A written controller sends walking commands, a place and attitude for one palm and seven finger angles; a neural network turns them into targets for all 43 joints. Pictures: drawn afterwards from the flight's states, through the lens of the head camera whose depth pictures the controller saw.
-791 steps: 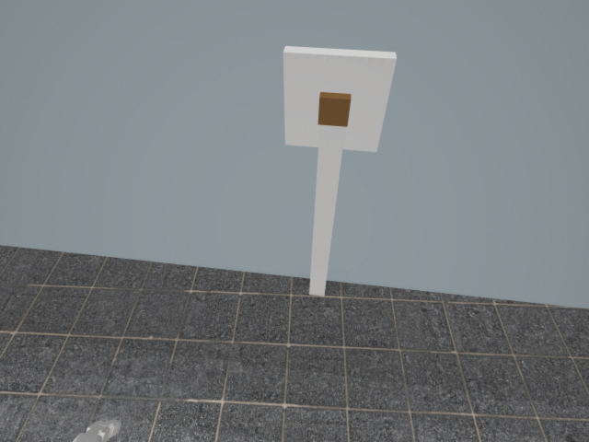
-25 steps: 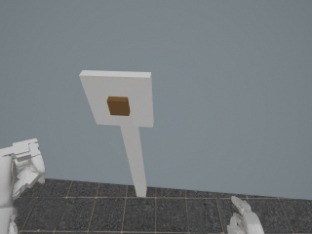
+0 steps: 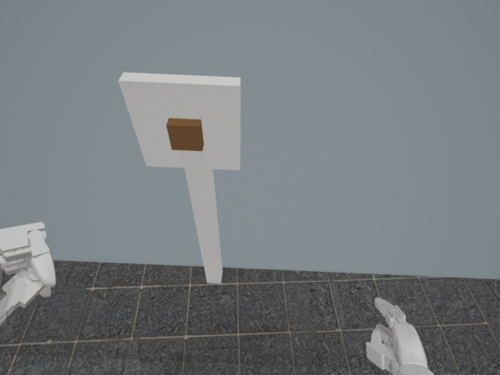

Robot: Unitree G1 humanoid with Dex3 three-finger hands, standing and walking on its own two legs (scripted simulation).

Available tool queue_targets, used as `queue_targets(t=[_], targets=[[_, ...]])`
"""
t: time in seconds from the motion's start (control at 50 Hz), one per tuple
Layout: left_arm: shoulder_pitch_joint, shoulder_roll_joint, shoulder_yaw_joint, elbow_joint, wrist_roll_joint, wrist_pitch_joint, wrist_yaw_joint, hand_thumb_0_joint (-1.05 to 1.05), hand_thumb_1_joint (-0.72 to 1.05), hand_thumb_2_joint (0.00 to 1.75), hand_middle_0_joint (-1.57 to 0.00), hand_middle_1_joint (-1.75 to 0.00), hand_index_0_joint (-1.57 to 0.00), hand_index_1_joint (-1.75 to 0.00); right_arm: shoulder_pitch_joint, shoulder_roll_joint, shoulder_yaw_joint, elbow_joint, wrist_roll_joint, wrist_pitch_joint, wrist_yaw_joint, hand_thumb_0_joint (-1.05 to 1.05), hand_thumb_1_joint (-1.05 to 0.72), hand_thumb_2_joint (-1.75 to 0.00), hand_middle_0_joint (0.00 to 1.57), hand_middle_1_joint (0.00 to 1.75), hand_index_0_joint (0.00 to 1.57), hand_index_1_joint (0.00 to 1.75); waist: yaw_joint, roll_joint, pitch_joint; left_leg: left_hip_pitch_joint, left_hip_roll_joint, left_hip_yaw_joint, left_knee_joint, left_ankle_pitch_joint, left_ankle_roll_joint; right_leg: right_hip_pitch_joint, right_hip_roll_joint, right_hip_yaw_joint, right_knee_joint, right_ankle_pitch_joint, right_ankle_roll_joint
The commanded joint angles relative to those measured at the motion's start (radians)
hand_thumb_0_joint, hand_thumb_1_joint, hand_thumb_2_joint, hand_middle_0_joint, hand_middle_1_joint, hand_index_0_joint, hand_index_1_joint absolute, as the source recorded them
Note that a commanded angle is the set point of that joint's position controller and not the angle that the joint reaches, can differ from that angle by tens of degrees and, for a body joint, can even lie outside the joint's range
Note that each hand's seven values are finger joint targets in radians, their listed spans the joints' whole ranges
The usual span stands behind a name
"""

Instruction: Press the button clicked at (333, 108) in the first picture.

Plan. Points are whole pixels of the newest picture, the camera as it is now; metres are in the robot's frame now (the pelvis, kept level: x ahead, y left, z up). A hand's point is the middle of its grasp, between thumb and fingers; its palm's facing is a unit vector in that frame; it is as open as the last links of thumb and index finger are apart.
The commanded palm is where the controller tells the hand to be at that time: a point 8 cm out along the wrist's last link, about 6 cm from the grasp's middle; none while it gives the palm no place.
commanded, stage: step back with the hand held close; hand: left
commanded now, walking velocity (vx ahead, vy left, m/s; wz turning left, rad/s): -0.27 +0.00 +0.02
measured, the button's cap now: (186, 133) +0.54 +0.17 +0.07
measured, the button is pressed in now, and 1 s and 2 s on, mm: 0 0 0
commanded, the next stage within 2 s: stop stepping back and stand still in 0.70 s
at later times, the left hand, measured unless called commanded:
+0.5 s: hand out of the picture +0.11 +0.26 +0.18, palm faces +0.39 -0.81 -0.44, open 3.1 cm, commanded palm +0.05 +0.29 +0.18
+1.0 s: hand out of the picture -0.03 +0.26 +0.16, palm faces +0.40 -0.82 -0.41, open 3.1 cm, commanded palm -0.06 +0.28 +0.18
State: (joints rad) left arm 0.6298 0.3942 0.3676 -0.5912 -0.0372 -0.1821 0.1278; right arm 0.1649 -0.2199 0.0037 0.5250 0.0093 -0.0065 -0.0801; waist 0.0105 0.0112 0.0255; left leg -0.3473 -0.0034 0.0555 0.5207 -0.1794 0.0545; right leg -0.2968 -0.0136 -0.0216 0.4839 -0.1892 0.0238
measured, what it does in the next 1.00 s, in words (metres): walks backwards: right foot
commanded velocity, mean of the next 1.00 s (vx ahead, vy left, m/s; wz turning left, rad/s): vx -0.23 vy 0.01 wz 0.01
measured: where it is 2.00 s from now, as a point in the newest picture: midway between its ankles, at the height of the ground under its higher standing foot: outside the picture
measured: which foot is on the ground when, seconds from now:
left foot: down 0.00-0.84, up 0.86-1.00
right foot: down 0.00-0.26, up 0.28-0.52, down 0.54-1.00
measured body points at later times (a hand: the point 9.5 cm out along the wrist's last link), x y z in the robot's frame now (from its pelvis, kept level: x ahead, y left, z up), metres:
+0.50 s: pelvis -0.08 +0.01 +0.00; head -0.06 +0.04 +0.45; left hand +0.08 +0.30 +0.20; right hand +0.09 -0.21 -0.08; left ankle +0.06 +0.09 -0.73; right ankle -0.19 -0.11 -0.71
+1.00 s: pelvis -0.19 +0.01 +0.00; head -0.21 +0.04 +0.45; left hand -0.06 +0.30 +0.19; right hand -0.05 -0.25 -0.06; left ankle -0.18 +0.12 -0.68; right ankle -0.19 -0.11 -0.73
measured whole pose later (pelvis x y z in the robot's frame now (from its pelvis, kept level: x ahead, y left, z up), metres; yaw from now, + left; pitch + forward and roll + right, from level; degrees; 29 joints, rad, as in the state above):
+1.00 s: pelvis -0.19 +0.01 +0.00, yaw -2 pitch +2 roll +0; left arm 0.72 0.40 0.39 -0.63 -0.04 -0.20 0.15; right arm 0.28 -0.21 -0.01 0.64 0.00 -0.05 -0.09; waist 0.03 -0.09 -0.10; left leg -0.49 0.00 0.03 0.94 -0.34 -0.01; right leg -0.28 -0.01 -0.04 0.49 -0.24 -0.02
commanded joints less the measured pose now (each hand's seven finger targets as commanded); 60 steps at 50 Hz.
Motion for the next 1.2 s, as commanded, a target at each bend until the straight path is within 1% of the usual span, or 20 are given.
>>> queue_targets(t=[0.0,0.16,0.26,0.32,0.44,0.5,0.54,0.6,0.64,0.7,0.76,0.78,0.8,0.82,0.9,1.0,1.06,1.08,1.1,1.18], targets=[[-0.014,0.134,0.117,-0.196,0.012,-0.085,0.027,0.00,0.90,0.90,-1.30,-1.50,-1.30,-1.50,-0.075,-0.137,-0.056,-0.159,-0.008,-0.065,-0.009,0.00,-0.90,-0.90,0.20,0.30,0.20,0.30,-0.009,0.051,-0.071,-0.234,0.125,-0.162,-0.195,-0.356,0.036,0.166,-0.014,0.091,-0.002,-0.086,-0.017],[-0.082,0.161,0.106,-0.269,0.015,-0.123,0.062,0.00,0.90,0.90,-1.30,-1.50,-1.30,-1.50,-0.022,-0.129,-0.053,-0.107,-0.022,-0.099,-0.012,0.00,-0.90,-0.90,0.20,0.30,0.20,0.30,-0.032,-0.046,-0.097,0.120,0.033,-0.115,0.110,-0.226,-0.028,-0.265,-0.137,0.173,-0.192,-0.327,-0.090],[-0.089,0.157,0.138,-0.261,0.045,-0.135,0.061,0.00,0.90,0.90,-1.30,-1.50,-1.30,-1.50,-0.078,-0.136,-0.047,-0.118,-0.032,-0.133,-0.026,0.00,-0.90,-0.90,0.20,0.30,0.20,0.30,-0.014,0.320,-0.082,-0.416,0.327,-0.498,-0.472,-0.643,0.094,0.191,0.104,0.036,0.499,-0.180,0.004],[-0.049,0.160,0.159,-0.211,0.030,-0.141,0.057,0.00,0.90,0.90,-1.30,-1.50,-1.30,-1.50,-0.059,-0.119,-0.065,-0.101,-0.030,-0.142,-0.007,0.00,-0.90,-0.90,0.20,0.30,0.20,0.30,-0.009,0.136,-0.104,-0.295,0.312,-0.391,-0.370,-0.440,0.109,0.101,0.092,0.063,0.555,-0.264,-0.012],[0.006,0.136,0.090,-0.257,-0.019,-0.130,0.030,0.00,0.90,0.90,-1.30,-1.50,-1.30,-1.50,-0.055,-0.105,-0.049,-0.051,-0.036,-0.155,0.026,0.00,-0.90,-0.90,0.20,0.30,0.20,0.30,-0.005,0.206,-0.172,0.030,0.202,-0.244,-0.364,-0.244,-0.013,0.084,0.095,-0.041,0.002,-0.330,-0.046],[-0.020,0.190,0.112,-0.286,-0.026,-0.151,0.021,0.00,0.90,0.90,-1.30,-1.50,-1.30,-1.50,-0.019,-0.090,-0.042,-0.016,-0.039,-0.129,0.030,0.00,-0.90,-0.90,0.20,0.30,0.20,0.30,-0.011,0.041,-0.225,0.254,0.117,-0.113,-0.080,0.097,-0.060,-0.020,-0.065,0.107,-0.274,-0.039,-0.086],[-0.078,0.245,0.151,-0.304,-0.039,-0.164,0.032,0.00,0.90,0.90,-1.30,-1.50,-1.30,-1.50,-0.070,-0.070,-0.022,-0.025,-0.033,-0.124,0.011,0.00,-0.90,-0.90,0.20,0.30,0.20,0.30,-0.007,-0.097,-0.222,0.296,0.055,-0.040,0.127,0.010,-0.064,-0.156,-0.203,0.123,-0.239,0.205,-0.100],[-0.033,0.233,0.171,-0.262,-0.046,-0.145,0.022,0.00,0.90,0.90,-1.30,-1.50,-1.30,-1.50,-0.082,-0.097,-0.041,-0.049,-0.015,-0.129,-0.009,0.00,-0.90,-0.90,0.20,0.30,0.20,0.30,-0.017,-0.139,-0.267,0.326,0.067,-0.052,0.027,0.329,-0.037,-0.073,-0.082,0.012,-0.062,0.405,-0.004],[-0.039,0.238,0.175,-0.265,-0.045,-0.130,0.008,0.00,0.90,0.90,-1.30,-1.50,-1.30,-1.50,-0.093,-0.115,-0.039,-0.067,-0.018,-0.114,-0.011,0.00,-0.90,-0.90,0.20,0.30,0.20,0.30,-0.009,0.070,-0.280,0.390,0.122,-0.147,-0.063,0.676,0.014,-0.074,0.044,-0.015,0.066,0.266,0.044],[-0.024,0.193,0.148,-0.163,-0.049,-0.123,-0.006,0.00,0.90,0.90,-1.30,-1.50,-1.30,-1.50,-0.086,-0.121,-0.044,-0.059,-0.034,-0.138,0.008,0.00,-0.90,-0.90,0.20,0.30,0.20,0.30,-0.002,0.273,-0.187,0.158,0.263,-0.310,-0.327,0.196,0.064,-0.011,0.108,0.023,0.254,-0.422,-0.008],[0.013,0.210,0.188,-0.189,-0.060,-0.115,0.003,0.00,0.90,0.90,-1.30,-1.50,-1.30,-1.50,-0.129,-0.123,-0.051,-0.090,-0.041,-0.118,0.012,0.00,-0.90,-0.90,0.20,0.30,0.20,0.30,0.019,0.233,-0.121,-0.204,0.213,-0.235,-0.418,-0.294,-0.008,0.227,0.102,-0.024,0.111,-0.314,-0.059],[0.048,0.205,0.185,-0.180,-0.061,-0.110,0.003,0.00,0.90,0.90,-1.30,-1.50,-1.30,-1.50,-0.139,-0.112,-0.054,-0.102,-0.028,-0.109,0.015,0.00,-0.90,-0.90,0.20,0.30,0.20,0.30,0.027,0.132,-0.134,-0.213,0.138,-0.132,-0.263,-0.282,-0.043,0.217,0.056,-0.004,-0.010,-0.269,-0.066],[0.087,0.226,0.186,-0.190,-0.049,-0.109,0.007,0.00,0.90,0.90,-1.30,-1.50,-1.30,-1.50,-0.103,-0.102,-0.065,-0.102,-0.003,-0.100,0.017,0.00,-0.90,-0.90,0.20,0.30,0.20,0.30,0.010,-0.118,-0.139,-0.007,-0.010,0.001,0.150,-0.231,-0.100,-0.094,-0.131,0.169,-0.266,-0.401,-0.091],[0.089,0.238,0.185,-0.220,-0.046,-0.099,0.016,0.00,0.90,0.90,-1.30,-1.50,-1.30,-1.50,-0.104,-0.100,-0.072,-0.098,-0.001,-0.087,0.021,0.00,-0.90,-0.90,0.20,0.30,0.20,0.30,0.024,-0.309,-0.081,-0.009,-0.119,-0.046,0.603,-0.254,-0.126,-0.396,-0.382,0.507,-0.473,-0.635,-0.194],[-0.016,0.178,0.146,-0.235,-0.015,-0.065,0.020,0.00,0.90,0.90,-1.30,-1.50,-1.30,-1.50,-0.081,-0.059,-0.044,-0.095,-0.013,-0.077,0.005,0.00,-0.90,-0.90,0.20,0.30,0.20,0.30,-0.046,-0.127,-0.048,-0.103,0.055,-0.089,0.610,-0.141,-0.090,-0.299,-0.223,0.163,-0.286,-0.390,-0.148],[-0.153,0.102,0.045,-0.150,0.038,-0.081,0.067,0.00,0.90,0.90,-1.30,-1.50,-1.30,-1.50,-0.010,-0.103,-0.036,-0.015,-0.031,-0.174,-0.043,0.00,-0.90,-0.90,0.20,0.30,0.20,0.30,-0.023,0.005,-0.070,0.114,0.028,-0.027,-0.112,-0.162,-0.022,-0.032,-0.160,0.124,-0.148,-0.233,-0.094],[-0.184,0.138,0.040,-0.258,0.045,-0.100,0.069,0.00,0.90,0.90,-1.30,-1.50,-1.30,-1.50,0.013,-0.138,-0.051,-0.068,-0.014,-0.196,-0.032,0.00,-0.90,-0.90,0.20,0.30,0.20,0.30,-0.011,0.268,-0.133,0.277,0.267,-0.324,-0.179,0.202,0.050,-0.122,-0.022,-0.007,0.189,-0.125,-0.017],[-0.170,0.175,0.081,-0.271,0.043,-0.100,0.068,0.00,0.90,0.90,-1.30,-1.50,-1.30,-1.50,0.012,-0.126,-0.051,-0.072,-0.017,-0.199,-0.020,0.00,-0.90,-0.90,0.20,0.30,0.20,0.30,-0.007,0.200,-0.175,0.321,0.255,-0.260,-0.141,0.403,0.047,-0.126,0.001,-0.037,0.228,-0.139,-0.015],[-0.206,0.185,0.071,-0.352,0.029,-0.111,0.051,0.00,0.90,0.90,-1.30,-1.50,-1.30,-1.50,0.010,-0.082,-0.031,-0.049,-0.031,-0.206,-0.011,0.00,-0.90,-0.90,0.20,0.30,0.20,0.30,-0.033,0.319,-0.134,0.293,0.231,-0.342,-0.215,0.429,0.016,-0.184,0.010,-0.038,0.298,-0.244,-0.008],[-0.021,0.142,0.086,-0.278,0.017,-0.092,0.044,0.00,0.90,0.90,-1.30,-1.50,-1.30,-1.50,-0.011,-0.092,-0.035,-0.047,-0.022,-0.217,0.026,0.00,-0.90,-0.90,0.20,0.30,0.20,0.30,-0.018,0.137,-0.072,0.154,0.250,-0.282,-0.244,0.182,0.045,-0.096,0.009,-0.034,0.263,-0.215,-0.015]])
